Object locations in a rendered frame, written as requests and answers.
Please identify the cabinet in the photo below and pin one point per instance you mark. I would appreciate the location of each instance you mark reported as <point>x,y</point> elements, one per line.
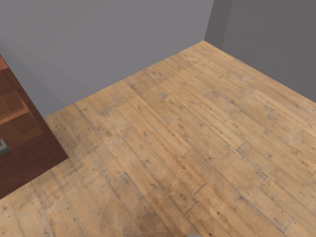
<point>29,160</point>

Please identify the drawer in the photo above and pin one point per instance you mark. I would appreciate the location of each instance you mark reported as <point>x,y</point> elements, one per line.
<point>17,123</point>

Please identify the handle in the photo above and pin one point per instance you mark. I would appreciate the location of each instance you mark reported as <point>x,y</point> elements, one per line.
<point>4,147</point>

